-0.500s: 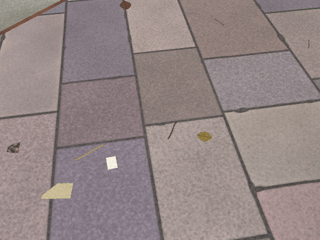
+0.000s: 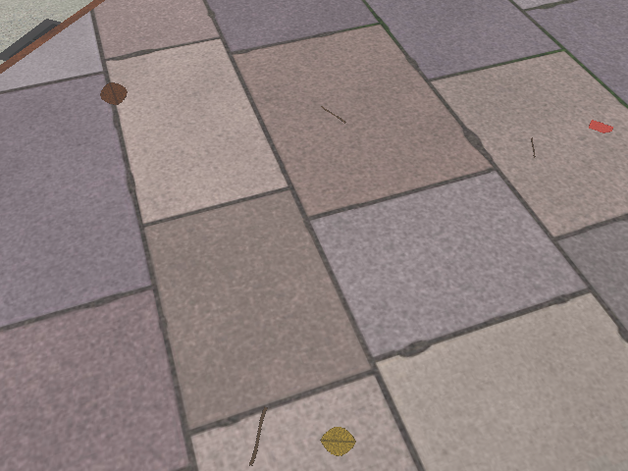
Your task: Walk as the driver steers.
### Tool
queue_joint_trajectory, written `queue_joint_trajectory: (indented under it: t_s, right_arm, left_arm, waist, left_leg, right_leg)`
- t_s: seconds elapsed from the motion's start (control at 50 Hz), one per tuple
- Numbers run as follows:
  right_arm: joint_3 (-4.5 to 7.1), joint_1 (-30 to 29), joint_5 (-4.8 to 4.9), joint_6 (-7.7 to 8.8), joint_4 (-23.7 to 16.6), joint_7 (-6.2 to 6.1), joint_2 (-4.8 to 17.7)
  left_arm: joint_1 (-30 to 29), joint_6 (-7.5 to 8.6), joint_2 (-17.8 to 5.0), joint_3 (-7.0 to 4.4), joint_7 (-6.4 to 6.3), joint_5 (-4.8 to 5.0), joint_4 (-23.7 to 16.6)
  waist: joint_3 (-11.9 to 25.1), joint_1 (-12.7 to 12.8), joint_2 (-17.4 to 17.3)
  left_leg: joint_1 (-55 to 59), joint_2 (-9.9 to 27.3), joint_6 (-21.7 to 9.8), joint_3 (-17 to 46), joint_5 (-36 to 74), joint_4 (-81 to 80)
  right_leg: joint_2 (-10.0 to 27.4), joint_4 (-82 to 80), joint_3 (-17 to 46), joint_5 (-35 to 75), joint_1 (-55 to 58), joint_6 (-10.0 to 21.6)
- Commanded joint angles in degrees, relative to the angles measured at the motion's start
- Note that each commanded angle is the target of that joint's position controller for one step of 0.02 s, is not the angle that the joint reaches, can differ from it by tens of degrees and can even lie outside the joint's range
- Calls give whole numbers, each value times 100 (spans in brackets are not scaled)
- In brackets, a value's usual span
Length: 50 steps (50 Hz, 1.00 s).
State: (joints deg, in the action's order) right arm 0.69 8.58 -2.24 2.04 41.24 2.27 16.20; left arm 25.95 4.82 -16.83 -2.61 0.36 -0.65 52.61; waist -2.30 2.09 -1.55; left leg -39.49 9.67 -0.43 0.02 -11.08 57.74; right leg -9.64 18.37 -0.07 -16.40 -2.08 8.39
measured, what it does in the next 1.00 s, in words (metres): walks ahead: left foot, then right foot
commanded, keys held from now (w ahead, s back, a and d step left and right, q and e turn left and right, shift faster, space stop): shift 1.00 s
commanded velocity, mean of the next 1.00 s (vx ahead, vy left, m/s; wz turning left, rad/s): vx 0.22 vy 0.00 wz -0.04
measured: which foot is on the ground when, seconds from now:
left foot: up 0.00-0.16, down 0.18-1.00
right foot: down 0.00-0.16, up 0.18-0.54, down 0.56-1.00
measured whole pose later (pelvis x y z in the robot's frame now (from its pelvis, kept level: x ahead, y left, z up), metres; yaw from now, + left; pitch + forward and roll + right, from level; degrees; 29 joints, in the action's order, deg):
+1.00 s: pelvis +0.40 -0.03 +0.01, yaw +0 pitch -1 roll +0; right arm -0.1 16.6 -0.6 -0.6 60.5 -1.9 11.8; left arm 11.9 0.9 -11.0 -0.3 -2.4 -0.2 62.9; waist -0.8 -1.2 -1.2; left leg -7.9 1.9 0.7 -2.7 -14.9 23.5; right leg -3.3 22.6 0.7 -10.0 -11.8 2.6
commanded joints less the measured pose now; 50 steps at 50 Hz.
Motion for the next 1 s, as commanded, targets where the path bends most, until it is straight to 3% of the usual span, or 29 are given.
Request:
queue_joint_trajectory:
  t_s: [0.02,0.04,0.06,0.1,0.12,0.14,0.16,0.18,0.2,0.22,0.24,0.26,0.28,0.3,0.34,0.38,0.42,0.46,0.52,0.56,0.58,0.6,0.62,0.66,0.68,0.76,1.0]
  right_arm:
    - [-55,-501,14,112,-421,75,126]
    - [-88,-662,31,158,-430,96,48]
    - [-105,-703,63,194,-444,91,13]
    - [-54,-540,39,218,-343,42,235]
    - [1,-178,-2,238,-204,-2,399]
    - [82,598,-29,278,66,-57,604]
    - [142,1558,-39,330,378,-120,730]
    - [225,2259,-88,362,638,-204,1043]
    - [332,2348,-227,359,711,-153,1525]
    - [355,2420,63,284,579,-103,1252]
    - [338,1664,170,253,468,-165,1051]
    - [205,986,193,246,403,-187,552]
    - [117,832,174,262,458,-218,286]
    - [57,949,197,265,590,-255,177]
    - [16,901,143,305,742,-238,212]
    - [26,608,50,345,782,-170,378]
    - [38,621,67,329,848,-106,414]
    - [61,697,130,268,908,-63,431]
    - [87,595,165,117,941,-85,438]
    - [50,785,117,31,1002,-155,280]
    - [48,1168,65,-14,1015,-183,178]
    - [-51,1861,180,-84,1184,-220,-229]
    - [-49,1742,195,-182,1342,-280,-121]
    - [20,1358,156,-234,1301,-295,136]
    - [37,1276,139,-233,1309,-285,194]
    - [4,1224,161,-182,1499,-332,73]
    - [-14,1151,156,-242,1891,-450,-11]
  left_arm:
    - [-442,238,-471,-61,43,78,-343]
    - [-141,271,-476,-42,38,132,-202]
    - [35,296,-571,-47,22,150,-77]
    - [164,289,-753,-70,-48,114,77]
    - [174,252,-878,-101,-96,65,111]
    - [76,198,-989,-135,-147,6,121]
    - [-262,144,-1103,-169,-173,8,91]
    - [-392,127,-971,-151,-195,49,29]
    - [1067,46,193,56,-229,268,128]
    - [1067,69,-463,-25,-287,312,222]
    - [409,65,-568,-31,-294,279,85]
    - [-115,50,-592,9,-244,81,-43]
    - [-479,-16,-452,30,-183,-21,-90]
    - [-435,-136,-340,42,-118,-133,-83]
    - [-260,-333,47,127,-50,-148,-29]
    - [-259,-401,203,203,-54,-87,-35]
    - [-473,-425,165,241,-64,-48,25]
    - [-758,-455,53,236,-70,-40,54]
    - [-1149,-446,-10,236,-89,-103,69]
    - [-1271,-367,-117,236,-136,-184,94]
    - [-1263,-314,-446,184,-194,-211,88]
    - [-1570,-346,-580,155,-239,-59,70]
    - [-1688,-353,-286,214,-238,12,81]
    - [-1765,-330,-100,256,-230,28,182]
    - [-1676,-314,-113,247,-248,37,257]
    - [-1387,-292,-78,192,-260,57,510]
    - [-1250,-368,-3,124,-298,49,955]
  waist:
    - [-699,-198,51]
    - [-586,-49,-29]
    - [-504,-8,110]
    - [-202,-86,260]
    - [65,-249,402]
    - [447,-611,517]
    - [773,-1185,557]
    - [1030,-1439,333]
    - [2179,-643,-1535]
    - [3479,-914,-677]
    - [2749,-715,-410]
    - [1732,-518,1]
    - [1081,-460,173]
    - [793,-332,226]
    - [700,-54,167]
    - [741,165,-159]
    - [874,95,-480]
    - [917,-18,-552]
    - [541,-40,-476]
    - [250,-108,-116]
    - [220,-364,523]
    - [356,-722,1168]
    - [260,-597,973]
    - [150,-567,820]
    - [121,-535,789]
    - [253,-416,307]
    - [170,-327,149]
  left_leg:
    - [795,-254,-29,-526,1422,-1618]
    - [1173,-509,-118,-772,2036,-2013]
    - [1432,-634,-221,-765,2505,-2295]
    - [1760,-1009,-400,-816,2575,-2648]
    - [2156,-1255,-449,-811,2296,-2674]
    - [2909,-1417,-492,-694,2078,-2631]
    - [3835,-1244,-553,-513,2517,-2982]
    - [4608,-546,-686,-51,4134,-3022]
    - [6783,1676,-1881,1894,8194,-1680]
    - [7164,1790,-2206,3050,8267,-2208]
    - [6254,1521,-2065,2481,6878,-2771]
    - [5184,1105,-1811,1931,5705,-3149]
    - [4390,870,-1674,1546,5333,-3458]
    - [3627,710,-1587,1241,5422,-3700]
    - [2571,575,-1575,707,5402,-3994]
    - [2155,306,-1447,174,5632,-4016]
    - [2170,53,-1219,-109,5085,-3985]
    - [2150,13,-1083,-64,3838,-4004]
    - [1733,51,-878,188,1513,-4004]
    - [1577,-103,-527,328,219,-3750]
    - [1634,-448,-324,126,-495,-3293]
    - [2151,-864,-196,-158,-1097,-3273]
    - [2794,-861,-132,-119,-873,-3351]
    - [3078,-705,-84,-7,-334,-3506]
    - [3032,-614,-87,50,-199,-3550]
    - [2862,-499,-34,98,-28,-3704]
    - [2938,-399,-24,96,153,-3743]
  right_leg:
    - [1093,-1219,530,3556,-1329,394]
    - [1141,-1278,447,4379,-1168,283]
    - [1254,-1247,461,4737,-932,173]
    - [1339,-830,431,5644,-164,-49]
    - [1378,-313,455,6251,129,-174]
    - [1380,571,489,6571,211,-291]
    - [1266,1813,357,6268,4,-385]
    - [797,3441,147,4595,-455,-484]
    - [-94,6710,237,-2098,-2438,-844]
    - [-229,7352,1285,-1710,-2810,-710]
    - [189,7019,1292,-1066,-2963,-740]
    - [540,6362,939,-790,-3086,-724]
    - [674,5971,823,-788,-3116,-735]
    - [730,5600,754,-691,-2664,-754]
    - [793,4812,623,-648,-1866,-846]
    - [818,3697,400,-438,-1511,-870]
    - [887,2774,184,345,-1197,-846]
    - [929,2350,122,895,-987,-859]
    - [1004,1569,103,1163,-642,-804]
    - [1295,697,510,1342,-469,-675]
    - [1953,371,1249,2064,-487,-539]
    - [2397,58,1677,1828,-1026,-121]
    - [2173,-190,1618,902,-1642,-136]
    - [1706,-328,1307,314,-1800,-426]
    - [1598,-301,1188,457,-1675,-475]
    - [1533,-18,1003,1445,-982,-432]
    - [1425,89,833,1963,-683,-393]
